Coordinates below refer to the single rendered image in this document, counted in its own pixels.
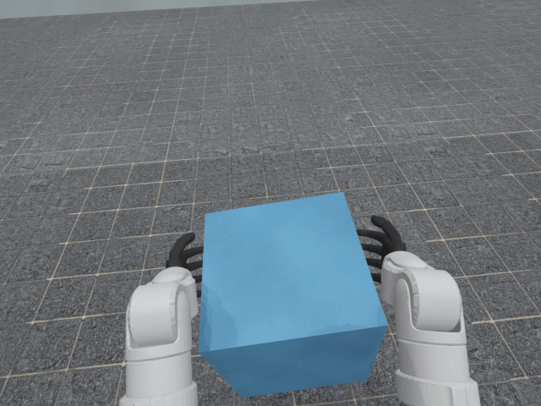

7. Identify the robot left hand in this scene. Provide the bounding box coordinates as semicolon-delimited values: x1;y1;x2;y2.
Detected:
166;233;204;298

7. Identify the right robot forearm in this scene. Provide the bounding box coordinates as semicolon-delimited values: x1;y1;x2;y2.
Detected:
381;251;481;406

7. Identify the carton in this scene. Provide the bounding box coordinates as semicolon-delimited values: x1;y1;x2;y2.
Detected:
199;192;388;398

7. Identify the left robot forearm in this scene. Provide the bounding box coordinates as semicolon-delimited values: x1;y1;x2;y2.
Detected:
119;266;199;406

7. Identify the robot right hand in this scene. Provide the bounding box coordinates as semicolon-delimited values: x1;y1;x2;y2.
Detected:
356;216;407;283

